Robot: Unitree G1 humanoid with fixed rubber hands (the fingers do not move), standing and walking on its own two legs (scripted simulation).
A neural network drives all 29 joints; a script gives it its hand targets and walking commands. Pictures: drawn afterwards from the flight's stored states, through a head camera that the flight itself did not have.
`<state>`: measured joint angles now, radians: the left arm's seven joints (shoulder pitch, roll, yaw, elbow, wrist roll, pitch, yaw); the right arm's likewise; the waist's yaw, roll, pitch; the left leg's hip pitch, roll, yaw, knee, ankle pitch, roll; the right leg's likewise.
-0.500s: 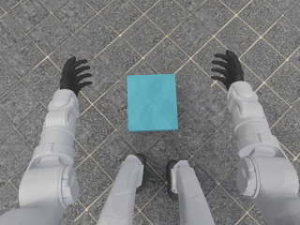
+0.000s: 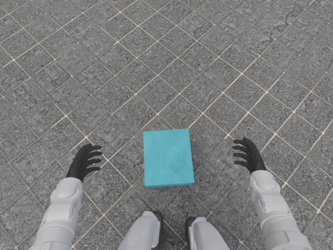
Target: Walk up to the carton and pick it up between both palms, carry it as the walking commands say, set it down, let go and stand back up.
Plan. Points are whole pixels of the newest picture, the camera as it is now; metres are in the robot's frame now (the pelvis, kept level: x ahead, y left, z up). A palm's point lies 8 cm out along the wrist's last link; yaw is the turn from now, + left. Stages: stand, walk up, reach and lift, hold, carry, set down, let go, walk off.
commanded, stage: let go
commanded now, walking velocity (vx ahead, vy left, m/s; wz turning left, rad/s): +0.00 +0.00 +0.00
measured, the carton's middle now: (167, 159) +0.41 +0.03 -0.65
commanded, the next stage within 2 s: stand in 0.78 s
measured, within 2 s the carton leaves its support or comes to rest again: neither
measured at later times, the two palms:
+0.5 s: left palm (73, 223) +0.16 +0.21 -0.03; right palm (303, 233) +0.16 -0.25 -0.03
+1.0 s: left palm (54, 230) +0.15 +0.26 -0.05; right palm (311, 242) +0.14 -0.28 -0.05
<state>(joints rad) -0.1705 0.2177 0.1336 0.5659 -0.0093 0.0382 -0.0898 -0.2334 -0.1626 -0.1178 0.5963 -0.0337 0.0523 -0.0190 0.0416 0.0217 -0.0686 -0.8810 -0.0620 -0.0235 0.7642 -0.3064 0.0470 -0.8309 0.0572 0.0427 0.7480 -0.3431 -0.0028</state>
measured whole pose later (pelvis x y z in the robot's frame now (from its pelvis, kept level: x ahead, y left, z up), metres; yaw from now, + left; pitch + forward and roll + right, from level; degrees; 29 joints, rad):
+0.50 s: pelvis +0.01 -0.02 +0.04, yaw +1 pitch -5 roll +0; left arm 0.24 0.22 0.05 0.43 0.00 0.11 -0.08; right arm 0.24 -0.22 -0.02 0.43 -0.01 0.10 0.07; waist -0.02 -0.01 0.13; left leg -0.12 -0.05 -0.04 0.46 -0.25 0.02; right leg -0.09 0.06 0.05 0.47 -0.30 -0.04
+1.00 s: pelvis +0.03 -0.01 +0.03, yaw +0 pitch -3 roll +0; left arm 0.25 0.27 0.08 0.66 0.01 0.03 0.01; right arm 0.24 -0.25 -0.05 0.72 -0.02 0.01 -0.02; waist 0.00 -0.01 0.00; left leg -0.17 -0.05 -0.04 0.53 -0.31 0.04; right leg -0.11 0.06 0.05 0.50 -0.33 -0.03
